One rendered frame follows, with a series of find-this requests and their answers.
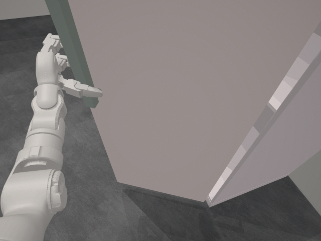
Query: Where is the fridge door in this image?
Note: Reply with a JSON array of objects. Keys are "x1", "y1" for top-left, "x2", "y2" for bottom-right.
[{"x1": 68, "y1": 0, "x2": 321, "y2": 202}]

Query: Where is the left robot hand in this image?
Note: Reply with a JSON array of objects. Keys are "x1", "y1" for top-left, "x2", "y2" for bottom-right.
[{"x1": 36, "y1": 33, "x2": 103, "y2": 98}]

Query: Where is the left robot forearm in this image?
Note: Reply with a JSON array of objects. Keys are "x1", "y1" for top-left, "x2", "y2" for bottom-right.
[{"x1": 1, "y1": 84, "x2": 67, "y2": 215}]

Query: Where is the handle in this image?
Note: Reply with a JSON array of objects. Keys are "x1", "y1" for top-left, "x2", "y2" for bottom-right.
[{"x1": 45, "y1": 0, "x2": 101, "y2": 108}]

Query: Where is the robot left upper arm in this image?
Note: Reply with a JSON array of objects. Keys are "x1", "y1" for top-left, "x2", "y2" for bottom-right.
[{"x1": 0, "y1": 169, "x2": 67, "y2": 241}]

